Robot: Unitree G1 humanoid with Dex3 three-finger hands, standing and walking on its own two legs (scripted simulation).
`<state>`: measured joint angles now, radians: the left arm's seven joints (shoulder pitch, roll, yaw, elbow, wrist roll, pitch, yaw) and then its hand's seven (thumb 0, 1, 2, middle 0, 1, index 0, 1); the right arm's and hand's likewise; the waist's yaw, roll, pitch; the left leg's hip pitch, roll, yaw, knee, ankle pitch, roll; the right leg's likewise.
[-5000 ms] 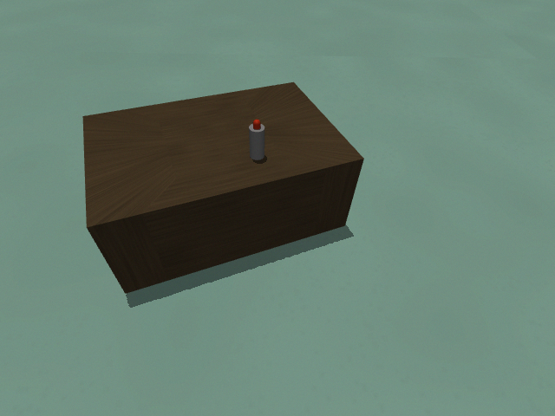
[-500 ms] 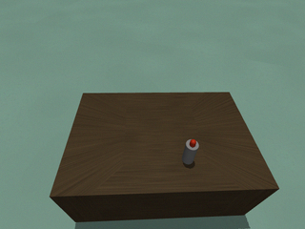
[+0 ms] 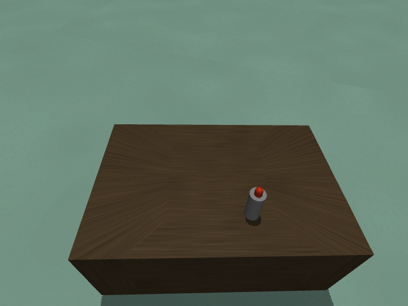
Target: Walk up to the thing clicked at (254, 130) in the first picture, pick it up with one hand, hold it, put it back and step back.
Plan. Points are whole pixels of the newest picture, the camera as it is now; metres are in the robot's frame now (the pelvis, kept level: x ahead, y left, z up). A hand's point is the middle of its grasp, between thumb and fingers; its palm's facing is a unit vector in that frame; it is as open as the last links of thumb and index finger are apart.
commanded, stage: stand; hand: right
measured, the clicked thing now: (255, 201) +0.54 -0.19 -0.28
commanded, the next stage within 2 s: none
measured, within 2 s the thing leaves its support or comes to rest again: neither
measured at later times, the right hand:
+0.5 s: hand out of the picture +0.05 -0.25 -0.16, palm faces -0.02 +0.94 -0.33, open 7.3 cm
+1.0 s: hand out of the picture +0.09 -0.25 -0.16, palm faces -0.03 +0.94 -0.33, open 7.3 cm
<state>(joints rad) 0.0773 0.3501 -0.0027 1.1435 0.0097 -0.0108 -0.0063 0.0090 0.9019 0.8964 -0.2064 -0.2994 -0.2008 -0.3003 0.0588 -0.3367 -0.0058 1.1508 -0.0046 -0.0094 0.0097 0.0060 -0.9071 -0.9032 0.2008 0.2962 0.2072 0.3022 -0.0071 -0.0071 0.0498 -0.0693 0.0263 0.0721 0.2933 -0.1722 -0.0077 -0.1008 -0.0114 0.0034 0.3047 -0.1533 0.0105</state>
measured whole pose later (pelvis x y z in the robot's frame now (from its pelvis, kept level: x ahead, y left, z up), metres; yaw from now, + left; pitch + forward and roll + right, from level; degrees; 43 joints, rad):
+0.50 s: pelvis -0.01 -0.01 +0.00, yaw +1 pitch -3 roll +0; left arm 0.12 0.36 -0.01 1.14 0.01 -0.01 -0.01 0.01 0.90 0.90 -0.21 -0.30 -0.20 -0.30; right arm 0.12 -0.34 -0.01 1.16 -0.01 0.00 0.02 0.01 -0.91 -0.90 0.20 0.30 0.21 0.30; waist -0.01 0.00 0.05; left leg -0.10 0.04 0.06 0.32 -0.17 -0.01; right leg -0.12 0.00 -0.01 0.31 -0.15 0.00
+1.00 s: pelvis +0.01 +0.00 +0.00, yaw +1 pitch -2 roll +0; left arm 0.10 0.36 -0.01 1.13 0.01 -0.01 -0.01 0.01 0.90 0.90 -0.21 -0.30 -0.20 -0.30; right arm 0.10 -0.34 0.00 1.14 -0.01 -0.01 0.01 0.01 -0.91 -0.90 0.20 0.30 0.21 0.30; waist 0.00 0.00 0.04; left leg -0.08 0.03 0.06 0.30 -0.18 -0.01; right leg -0.10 -0.01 -0.01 0.31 -0.16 0.01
